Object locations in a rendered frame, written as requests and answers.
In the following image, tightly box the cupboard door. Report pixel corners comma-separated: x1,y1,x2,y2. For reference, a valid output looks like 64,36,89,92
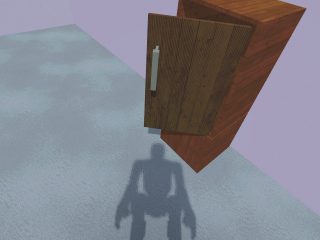
144,13,252,136

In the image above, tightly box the handle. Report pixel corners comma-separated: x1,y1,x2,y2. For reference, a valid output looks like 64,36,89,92
150,46,160,91

